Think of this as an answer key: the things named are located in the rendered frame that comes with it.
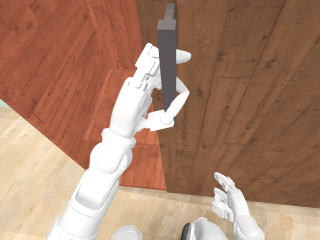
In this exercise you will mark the wardrobe door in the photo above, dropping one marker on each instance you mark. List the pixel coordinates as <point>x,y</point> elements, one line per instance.
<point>253,109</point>

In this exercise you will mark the robot right thigh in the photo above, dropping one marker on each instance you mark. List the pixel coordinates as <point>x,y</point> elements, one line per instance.
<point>205,230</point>

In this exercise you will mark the right robot hand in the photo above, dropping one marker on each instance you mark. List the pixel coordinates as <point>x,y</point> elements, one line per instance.
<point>228,205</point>

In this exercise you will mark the handle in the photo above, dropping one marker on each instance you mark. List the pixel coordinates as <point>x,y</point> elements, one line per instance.
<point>167,50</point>

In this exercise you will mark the robot right forearm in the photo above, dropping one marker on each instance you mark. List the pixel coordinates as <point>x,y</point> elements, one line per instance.
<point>245,228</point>

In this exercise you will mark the left robot hand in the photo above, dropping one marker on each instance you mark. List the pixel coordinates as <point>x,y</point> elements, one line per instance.
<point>135,98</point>

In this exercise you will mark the robot thigh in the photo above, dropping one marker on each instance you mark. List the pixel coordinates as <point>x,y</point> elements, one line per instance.
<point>129,232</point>
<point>205,230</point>

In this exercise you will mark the robot left thigh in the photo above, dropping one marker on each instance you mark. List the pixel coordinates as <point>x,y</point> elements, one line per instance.
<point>129,232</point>

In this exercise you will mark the robot left forearm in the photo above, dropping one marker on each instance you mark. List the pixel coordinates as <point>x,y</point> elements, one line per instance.
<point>95,190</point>

